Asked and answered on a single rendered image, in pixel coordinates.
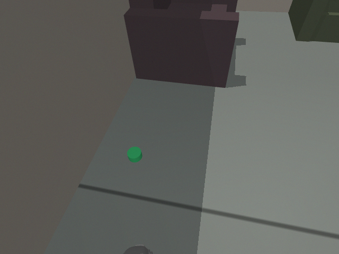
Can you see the armchair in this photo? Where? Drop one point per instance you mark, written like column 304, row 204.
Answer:
column 182, row 41
column 315, row 20

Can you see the tin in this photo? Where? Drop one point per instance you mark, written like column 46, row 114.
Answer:
column 134, row 154

